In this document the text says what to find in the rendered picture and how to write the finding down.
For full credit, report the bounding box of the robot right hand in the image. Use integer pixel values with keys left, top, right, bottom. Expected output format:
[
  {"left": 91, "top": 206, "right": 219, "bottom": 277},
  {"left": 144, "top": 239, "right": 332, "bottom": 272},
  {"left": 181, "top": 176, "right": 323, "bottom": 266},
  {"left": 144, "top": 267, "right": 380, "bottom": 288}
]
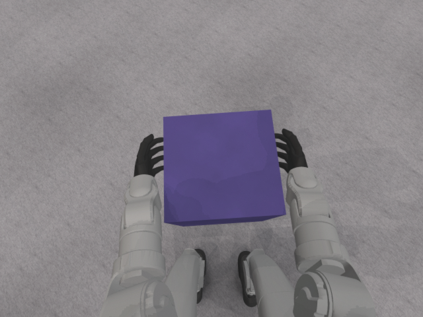
[{"left": 275, "top": 129, "right": 308, "bottom": 173}]

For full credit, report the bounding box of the right robot upper arm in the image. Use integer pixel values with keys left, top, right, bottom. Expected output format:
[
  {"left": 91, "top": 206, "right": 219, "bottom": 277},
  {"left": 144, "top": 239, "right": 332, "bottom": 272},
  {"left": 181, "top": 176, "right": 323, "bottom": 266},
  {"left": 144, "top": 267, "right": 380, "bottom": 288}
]
[{"left": 293, "top": 270, "right": 375, "bottom": 317}]

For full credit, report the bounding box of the robot left foot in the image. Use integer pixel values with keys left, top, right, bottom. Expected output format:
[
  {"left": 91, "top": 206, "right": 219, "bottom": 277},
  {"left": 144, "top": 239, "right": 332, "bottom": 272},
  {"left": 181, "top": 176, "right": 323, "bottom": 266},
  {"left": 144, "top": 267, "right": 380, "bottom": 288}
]
[{"left": 195, "top": 249, "right": 206, "bottom": 304}]

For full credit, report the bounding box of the carton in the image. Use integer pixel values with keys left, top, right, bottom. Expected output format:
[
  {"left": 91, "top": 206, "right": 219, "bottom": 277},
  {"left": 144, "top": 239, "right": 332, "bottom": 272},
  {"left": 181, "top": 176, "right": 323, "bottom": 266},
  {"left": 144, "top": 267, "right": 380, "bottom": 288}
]
[{"left": 163, "top": 110, "right": 286, "bottom": 227}]

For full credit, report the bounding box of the robot right forearm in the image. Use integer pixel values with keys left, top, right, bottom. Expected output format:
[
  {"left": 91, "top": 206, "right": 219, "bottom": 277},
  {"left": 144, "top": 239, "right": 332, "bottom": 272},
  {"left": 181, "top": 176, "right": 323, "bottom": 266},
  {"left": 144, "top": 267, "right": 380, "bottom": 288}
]
[{"left": 286, "top": 167, "right": 376, "bottom": 317}]

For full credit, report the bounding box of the robot left hand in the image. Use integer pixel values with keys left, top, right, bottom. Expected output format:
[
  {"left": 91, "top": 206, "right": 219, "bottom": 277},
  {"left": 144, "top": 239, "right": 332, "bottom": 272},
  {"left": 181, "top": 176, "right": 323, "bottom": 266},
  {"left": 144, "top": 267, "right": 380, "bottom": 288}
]
[{"left": 134, "top": 134, "right": 164, "bottom": 177}]

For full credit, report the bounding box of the left robot upper arm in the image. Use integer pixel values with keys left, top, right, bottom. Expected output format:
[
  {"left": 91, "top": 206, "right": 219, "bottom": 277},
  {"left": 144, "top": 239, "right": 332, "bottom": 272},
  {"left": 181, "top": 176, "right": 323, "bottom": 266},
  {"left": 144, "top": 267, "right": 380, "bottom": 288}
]
[{"left": 100, "top": 279, "right": 178, "bottom": 317}]

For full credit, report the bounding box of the robot right foot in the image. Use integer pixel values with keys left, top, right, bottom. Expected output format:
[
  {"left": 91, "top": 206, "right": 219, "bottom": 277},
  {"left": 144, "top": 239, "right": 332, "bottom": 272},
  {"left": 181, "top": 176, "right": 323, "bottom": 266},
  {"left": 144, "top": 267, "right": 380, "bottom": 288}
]
[{"left": 238, "top": 251, "right": 257, "bottom": 307}]

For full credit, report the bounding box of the robot left forearm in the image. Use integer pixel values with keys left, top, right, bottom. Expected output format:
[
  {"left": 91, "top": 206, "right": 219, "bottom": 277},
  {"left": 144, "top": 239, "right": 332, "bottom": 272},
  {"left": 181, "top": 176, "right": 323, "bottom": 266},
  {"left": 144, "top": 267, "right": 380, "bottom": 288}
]
[{"left": 99, "top": 174, "right": 166, "bottom": 317}]

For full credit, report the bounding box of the robot foot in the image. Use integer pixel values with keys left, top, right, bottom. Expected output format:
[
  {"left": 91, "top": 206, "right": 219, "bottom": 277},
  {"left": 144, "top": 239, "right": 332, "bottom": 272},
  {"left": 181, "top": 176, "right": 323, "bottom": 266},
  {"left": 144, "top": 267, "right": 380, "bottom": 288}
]
[
  {"left": 238, "top": 251, "right": 257, "bottom": 307},
  {"left": 195, "top": 249, "right": 206, "bottom": 304}
]

